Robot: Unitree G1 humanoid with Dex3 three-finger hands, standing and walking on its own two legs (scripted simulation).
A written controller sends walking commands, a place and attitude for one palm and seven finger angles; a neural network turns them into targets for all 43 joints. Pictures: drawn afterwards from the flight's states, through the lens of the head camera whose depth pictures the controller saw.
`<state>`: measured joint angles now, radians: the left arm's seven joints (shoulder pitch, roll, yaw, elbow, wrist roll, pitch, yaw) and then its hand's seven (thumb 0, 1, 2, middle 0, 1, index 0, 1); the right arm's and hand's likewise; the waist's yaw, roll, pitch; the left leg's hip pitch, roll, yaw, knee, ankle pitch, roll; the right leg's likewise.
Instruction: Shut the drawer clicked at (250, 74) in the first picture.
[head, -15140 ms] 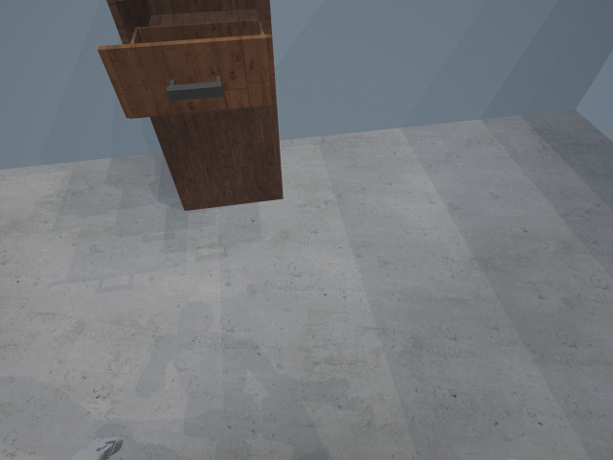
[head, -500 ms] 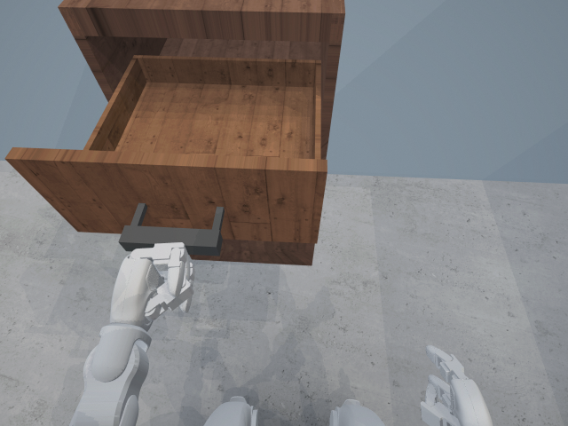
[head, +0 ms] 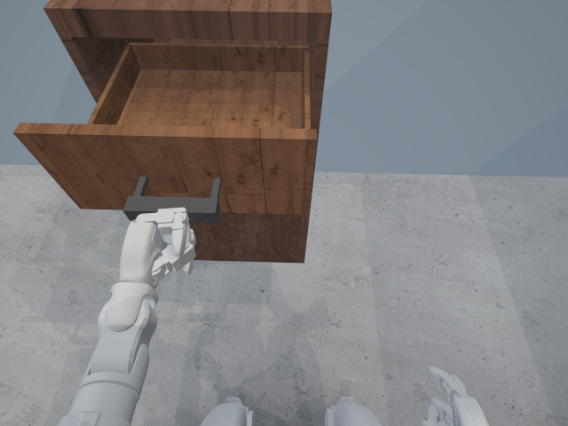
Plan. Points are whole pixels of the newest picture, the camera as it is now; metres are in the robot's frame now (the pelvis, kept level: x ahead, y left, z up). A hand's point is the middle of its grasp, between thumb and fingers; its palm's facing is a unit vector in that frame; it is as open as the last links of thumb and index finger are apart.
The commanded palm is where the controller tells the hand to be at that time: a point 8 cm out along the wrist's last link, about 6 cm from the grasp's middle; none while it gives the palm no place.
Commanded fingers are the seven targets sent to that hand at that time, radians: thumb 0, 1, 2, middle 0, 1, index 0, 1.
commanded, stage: push the drawer shut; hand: left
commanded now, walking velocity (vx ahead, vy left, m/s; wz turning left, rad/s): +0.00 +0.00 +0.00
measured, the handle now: (176, 196) +0.43 +0.17 +0.05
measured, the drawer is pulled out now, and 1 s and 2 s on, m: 0.22 0.09 0.00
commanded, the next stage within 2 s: none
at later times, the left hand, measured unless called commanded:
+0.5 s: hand (195, 205) +0.41 +0.14 +0.05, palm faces -0.03 -1.00 -0.04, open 3.2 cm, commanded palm +0.40 +0.20 +0.05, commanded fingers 0.00 0.90 0.90 -1.40 -1.60 -1.40 -1.60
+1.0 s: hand (202, 171) +0.48 +0.14 +0.05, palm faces -0.02 -1.00 -0.03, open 3.1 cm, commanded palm +0.46 +0.20 +0.05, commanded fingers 0.00 0.90 0.90 -1.40 -1.60 -1.40 -1.60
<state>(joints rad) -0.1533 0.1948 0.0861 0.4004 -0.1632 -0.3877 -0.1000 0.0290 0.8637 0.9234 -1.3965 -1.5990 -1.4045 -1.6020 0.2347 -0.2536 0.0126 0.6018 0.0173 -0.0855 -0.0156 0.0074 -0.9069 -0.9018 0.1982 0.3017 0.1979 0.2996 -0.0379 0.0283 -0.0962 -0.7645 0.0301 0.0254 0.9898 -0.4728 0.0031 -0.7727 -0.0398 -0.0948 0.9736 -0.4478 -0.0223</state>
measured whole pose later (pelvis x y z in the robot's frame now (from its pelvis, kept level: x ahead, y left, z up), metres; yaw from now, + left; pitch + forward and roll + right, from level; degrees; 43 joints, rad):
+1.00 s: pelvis +0.00 +0.01 -0.01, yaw -2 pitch +20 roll -1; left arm -0.77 0.33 0.30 1.05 -0.08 -0.47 -0.11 0.01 0.80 0.88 -1.40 -1.60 -1.40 -1.60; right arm 0.34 -0.26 0.02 0.64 -0.02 0.02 0.01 0.00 -0.91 -0.90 0.20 0.30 0.20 0.30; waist -0.14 0.03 -0.11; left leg -0.92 0.04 0.05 1.04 -0.48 0.02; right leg -0.93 -0.03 -0.07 1.00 -0.42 -0.01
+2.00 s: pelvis -0.01 +0.02 -0.03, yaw -2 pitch +28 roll -5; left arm -1.19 0.58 0.38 1.34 0.04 -0.38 -0.11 -0.02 0.64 0.92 -1.40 -1.60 -1.40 -1.60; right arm 0.42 -0.27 0.06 0.65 -0.07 0.06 0.03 0.00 -0.91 -0.90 0.20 0.30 0.20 0.30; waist -0.26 0.05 -0.09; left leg -1.15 0.06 -0.01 1.14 -0.49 0.03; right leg -1.11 -0.01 -0.12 1.03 -0.41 -0.01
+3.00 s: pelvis +0.01 +0.02 -0.01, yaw -3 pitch +26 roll -4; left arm -0.97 0.45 0.38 1.15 -0.03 -0.39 -0.08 0.01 0.88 0.90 -1.40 -1.60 -1.40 -1.60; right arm 0.40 -0.26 0.04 0.60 -0.05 0.09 0.05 0.00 -0.91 -0.90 0.20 0.30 0.20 0.30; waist -0.20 0.04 -0.11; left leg -1.00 0.06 0.03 1.06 -0.50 0.03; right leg -0.99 0.00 -0.07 0.97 -0.42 0.00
